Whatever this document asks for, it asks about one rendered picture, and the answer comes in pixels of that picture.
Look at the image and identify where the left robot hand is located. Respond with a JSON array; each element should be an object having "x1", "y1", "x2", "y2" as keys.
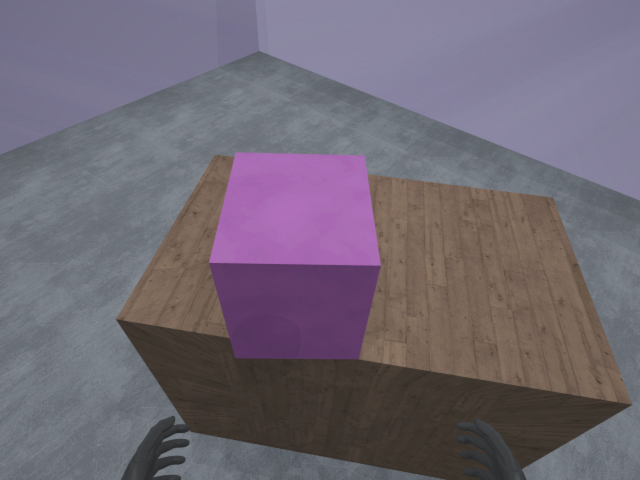
[{"x1": 121, "y1": 416, "x2": 190, "y2": 480}]

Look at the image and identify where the pedestal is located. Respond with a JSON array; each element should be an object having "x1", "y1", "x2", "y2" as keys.
[{"x1": 116, "y1": 155, "x2": 632, "y2": 480}]

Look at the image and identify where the right robot hand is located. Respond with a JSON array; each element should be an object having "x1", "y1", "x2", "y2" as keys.
[{"x1": 456, "y1": 418, "x2": 527, "y2": 480}]

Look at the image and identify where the carton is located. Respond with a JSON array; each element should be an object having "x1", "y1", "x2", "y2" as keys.
[{"x1": 209, "y1": 152, "x2": 381, "y2": 359}]

